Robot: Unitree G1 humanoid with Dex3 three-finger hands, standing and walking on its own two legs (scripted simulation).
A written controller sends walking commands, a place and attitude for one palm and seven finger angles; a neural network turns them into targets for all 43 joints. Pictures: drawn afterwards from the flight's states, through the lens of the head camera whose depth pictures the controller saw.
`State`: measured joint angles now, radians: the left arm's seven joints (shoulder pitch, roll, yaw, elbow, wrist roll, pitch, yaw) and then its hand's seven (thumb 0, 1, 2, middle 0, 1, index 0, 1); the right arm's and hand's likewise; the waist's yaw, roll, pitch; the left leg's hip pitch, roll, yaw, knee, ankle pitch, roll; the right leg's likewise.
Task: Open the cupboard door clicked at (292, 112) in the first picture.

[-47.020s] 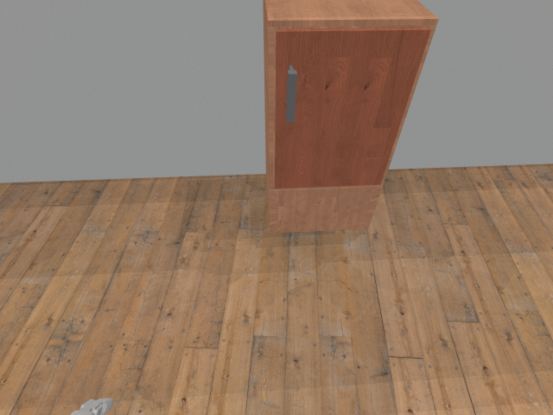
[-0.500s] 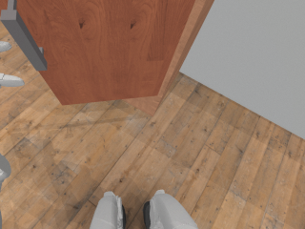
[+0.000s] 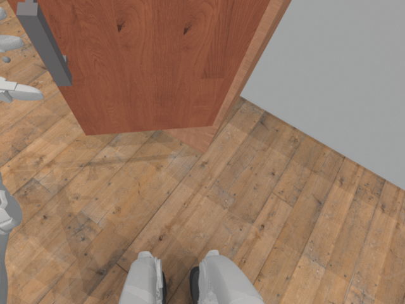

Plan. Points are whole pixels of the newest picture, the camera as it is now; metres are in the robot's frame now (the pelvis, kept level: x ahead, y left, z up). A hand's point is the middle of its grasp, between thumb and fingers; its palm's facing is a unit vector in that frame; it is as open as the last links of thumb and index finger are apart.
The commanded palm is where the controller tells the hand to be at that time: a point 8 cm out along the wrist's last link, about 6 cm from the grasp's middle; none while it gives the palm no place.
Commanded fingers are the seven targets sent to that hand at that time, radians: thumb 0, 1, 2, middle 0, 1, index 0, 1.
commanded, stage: move the hooked fingers beside the handle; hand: left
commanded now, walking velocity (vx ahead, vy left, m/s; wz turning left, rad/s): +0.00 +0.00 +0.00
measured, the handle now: (49, 41) +0.57 +0.23 +0.06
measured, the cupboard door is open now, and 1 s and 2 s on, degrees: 39 38 38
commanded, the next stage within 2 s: slide the fingers in behind the handle in 0.10 s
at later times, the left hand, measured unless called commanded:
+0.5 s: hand (24, 62) +0.52 +0.26 +0.07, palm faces +0.10 -1.00 +0.00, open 14.0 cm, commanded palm +0.51 +0.28 +0.06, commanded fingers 0.00 -0.50 0.30 -0.30 -1.20 -0.30 -1.20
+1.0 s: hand (47, 61) +0.53 +0.23 +0.06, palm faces +0.11 -0.99 -0.02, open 13.9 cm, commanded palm +0.51 +0.26 +0.06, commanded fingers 0.00 -0.50 0.30 -0.30 -1.20 -0.30 -1.20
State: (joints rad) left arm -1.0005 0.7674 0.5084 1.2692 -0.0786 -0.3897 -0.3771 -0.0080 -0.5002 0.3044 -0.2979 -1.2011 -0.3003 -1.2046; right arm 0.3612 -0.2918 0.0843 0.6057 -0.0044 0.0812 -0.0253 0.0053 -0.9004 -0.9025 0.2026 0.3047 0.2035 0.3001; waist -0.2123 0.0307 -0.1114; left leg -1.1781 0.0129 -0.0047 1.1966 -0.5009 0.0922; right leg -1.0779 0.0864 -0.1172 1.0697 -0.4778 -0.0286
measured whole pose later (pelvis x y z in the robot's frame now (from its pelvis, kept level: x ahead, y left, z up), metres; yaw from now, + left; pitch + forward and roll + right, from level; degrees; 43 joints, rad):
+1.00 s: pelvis +0.01 -0.02 +0.01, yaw +0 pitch +27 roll -6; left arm -0.93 0.64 0.46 1.22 -0.08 -0.41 -0.27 -0.01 -0.50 0.30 -0.30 -1.20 -0.30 -1.21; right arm 0.39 -0.28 0.07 0.62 -0.01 0.09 0.00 0.01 -0.90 -0.90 0.20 0.30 0.20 0.30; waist -0.20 0.04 -0.12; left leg -1.13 0.02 0.00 1.16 -0.50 0.07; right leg -1.04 0.10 -0.10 1.06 -0.49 -0.05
